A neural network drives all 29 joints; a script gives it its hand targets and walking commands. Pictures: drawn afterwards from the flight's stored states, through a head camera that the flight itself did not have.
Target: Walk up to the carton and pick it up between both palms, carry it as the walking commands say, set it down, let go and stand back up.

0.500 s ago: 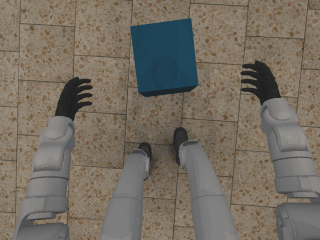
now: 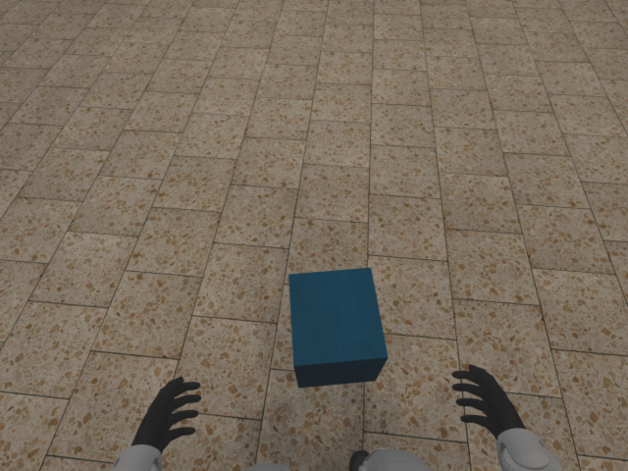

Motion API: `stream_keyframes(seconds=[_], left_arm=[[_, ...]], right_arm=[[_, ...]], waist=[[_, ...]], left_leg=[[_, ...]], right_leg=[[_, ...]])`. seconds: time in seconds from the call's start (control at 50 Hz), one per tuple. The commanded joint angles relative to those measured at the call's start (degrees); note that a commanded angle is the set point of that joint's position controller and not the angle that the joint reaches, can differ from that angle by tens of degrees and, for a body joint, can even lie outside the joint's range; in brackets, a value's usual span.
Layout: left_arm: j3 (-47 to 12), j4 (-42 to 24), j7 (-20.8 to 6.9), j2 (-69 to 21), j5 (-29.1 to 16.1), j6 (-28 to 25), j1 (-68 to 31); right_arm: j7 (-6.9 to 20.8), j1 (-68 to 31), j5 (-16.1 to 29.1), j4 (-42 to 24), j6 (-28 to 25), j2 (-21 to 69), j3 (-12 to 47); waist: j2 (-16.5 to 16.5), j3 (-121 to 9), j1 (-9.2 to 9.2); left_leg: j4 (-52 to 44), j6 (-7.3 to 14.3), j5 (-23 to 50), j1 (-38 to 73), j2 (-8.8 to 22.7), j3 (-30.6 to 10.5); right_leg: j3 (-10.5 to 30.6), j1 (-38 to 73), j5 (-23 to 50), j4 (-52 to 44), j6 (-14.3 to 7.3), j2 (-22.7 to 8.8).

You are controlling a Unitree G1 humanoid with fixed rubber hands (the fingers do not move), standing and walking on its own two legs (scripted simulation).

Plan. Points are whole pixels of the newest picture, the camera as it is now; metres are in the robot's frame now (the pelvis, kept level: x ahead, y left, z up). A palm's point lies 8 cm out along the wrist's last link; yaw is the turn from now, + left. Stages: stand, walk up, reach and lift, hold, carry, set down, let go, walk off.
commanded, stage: let go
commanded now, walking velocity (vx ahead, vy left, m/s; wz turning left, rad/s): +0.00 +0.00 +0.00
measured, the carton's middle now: (333, 329) +0.50 -0.03 -0.64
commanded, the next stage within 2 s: stand in 0.48 s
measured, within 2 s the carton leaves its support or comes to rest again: neither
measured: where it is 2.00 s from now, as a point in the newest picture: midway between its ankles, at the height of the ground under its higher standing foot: outside the picture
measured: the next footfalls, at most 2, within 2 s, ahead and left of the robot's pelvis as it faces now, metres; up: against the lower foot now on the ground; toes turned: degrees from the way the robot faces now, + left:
none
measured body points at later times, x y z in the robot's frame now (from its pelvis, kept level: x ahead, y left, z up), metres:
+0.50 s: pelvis +0.02 +0.00 +0.00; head +0.04 +0.00 +0.45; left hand +0.18 +0.23 -0.08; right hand +0.18 -0.24 -0.08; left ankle -0.03 +0.10 -0.73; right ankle +0.05 -0.10 -0.73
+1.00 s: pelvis +0.02 +0.01 +0.00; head -0.05 +0.01 +0.44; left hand +0.11 +0.29 -0.11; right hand +0.10 -0.27 -0.10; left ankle -0.03 +0.10 -0.73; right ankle +0.05 -0.10 -0.73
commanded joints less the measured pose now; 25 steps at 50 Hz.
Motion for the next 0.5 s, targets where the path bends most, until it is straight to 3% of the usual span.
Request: stream_keyframes(seconds=[0.0, 0.14, 0.18, 0.2, 0.22, 0.28, 0.36, 0.38, 0.44, 0.46, 0.48], left_arm=[[2.6, -12.2, 0.2, 6.8, -0.1, -2.7, -3.3], [3.0, -12.0, 0.5, 8.5, 0.8, -1.6, -1.8], [2.6, -10.4, 0.5, 7.6, 0.1, -1.1, -0.5], [2.6, -10.2, 0.2, 7.2, 0.7, -0.6, -0.2], [3.1, -10.7, 0.4, 7.6, 0.1, -0.8, -0.5], [2.5, -9.3, 0.6, 6.7, 0.0, 0.1, 0.5], [1.3, -9.1, 1.7, 6.6, -0.3, 2.1, 0.9], [1.6, -9.7, 2.0, 6.9, 0.2, 2.6, 0.8], [1.4, -11.1, 3.0, 6.4, 0.3, 4.1, -0.4], [3.6, 3.9, 3.6, 13.6, -1.7, 0.1, 0.9], [2.9, 3.9, 3.9, 13.3, 0.6, -3.0, -0.5]], right_arm=[[0.4, -1.9, 0.1, -12.4, -2.8, -8.7, -2.4], [1.0, 2.2, 0.8, -11.8, -1.4, -8.8, -1.1], [0.9, 2.4, 0.2, -12.2, -1.2, -9.6, -1.4], [0.9, 2.0, 0.2, -11.8, -1.0, -9.3, -1.8], [0.8, 2.6, 0.8, -12.6, -1.1, -9.0, -1.4], [0.7, 3.7, 0.8, -11.2, -0.4, -8.8, -1.6], [-0.8, 3.4, 1.1, -9.7, -0.4, -9.5, -1.4], [-0.9, 4.0, 1.2, -9.2, -0.6, -9.1, -1.6], [-1.7, 3.0, 2.1, -8.5, -1.2, -9.4, -0.8], [-1.5, 1.7, 2.6, -0.4, -3.1, -13.8, -5.4], [-1.7, 2.6, 2.0, 0.0, -4.9, -13.8, -4.4]], waist=[[-0.2, -12.6, -1.18], [0.0, -11.6, -1.18], [-1.5, -10.9, -1.54], [1.3, -10.6, -0.77], [-1.2, -11.5, -1.07], [1.3, -11.6, -0.72], [-1.8, -9.9, -0.69], [0.7, -10.4, -0.66], [-0.8, -10.5, -1.14], [-2.2, -28.0, 0.80], [-1.6, -28.4, -1.75]], left_leg=[[-11.8, -2.8, 10.4, -14.8, 3.5, -0.6], [-11.3, -2.2, 16.9, -12.1, 3.0, -0.7], [-11.5, -2.2, 15.5, -12.7, 3.0, -0.7], [-11.2, -2.4, 17.4, -12.4, 2.7, -0.2], [-10.9, -2.0, 19.1, -11.5, 2.6, -0.6], [-10.5, -2.5, 23.1, -11.1, 2.6, -0.5], [-10.7, -2.5, 21.5, -13.0, 2.7, -0.6], [-10.3, -2.8, 21.1, -12.6, 2.7, -0.6], [-9.7, -3.0, 20.2, -11.6, 2.8, -0.8], [-4.3, -1.4, 11.1, 1.4, 2.9, 0.0], [-3.7, -1.8, 10.2, 3.7, 2.5, 0.2]], right_leg=[[3.1, 29.5, 10.9, -0.7, 0.7, -1.7], [2.8, 29.2, 14.8, -0.8, 0.6, -1.1], [2.9, 29.2, 15.3, -0.8, 0.5, -1.0], [2.9, 28.9, 15.8, -1.3, 0.4, -1.2], [3.3, 29.3, 17.5, -0.8, 0.5, -0.9], [4.0, 28.3, 18.8, -1.1, 0.4, -1.0], [3.9, 28.3, 18.8, -0.3, 0.4, -0.7], [3.9, 28.2, 17.4, -0.1, 0.1, -0.7], [4.6, 27.6, 16.6, 0.5, -0.1, -0.8], [3.9, 19.5, 16.1, 0.3, -0.6, -6.1], [4.4, 16.9, 14.0, 0.7, -0.2, -6.3]])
